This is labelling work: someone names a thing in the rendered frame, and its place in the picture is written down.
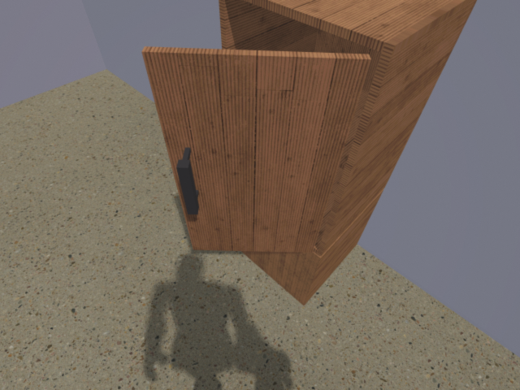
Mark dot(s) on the cupboard door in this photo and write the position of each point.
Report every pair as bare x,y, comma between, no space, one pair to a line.
266,129

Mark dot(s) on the handle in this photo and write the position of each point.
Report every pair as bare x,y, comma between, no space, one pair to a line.
187,183

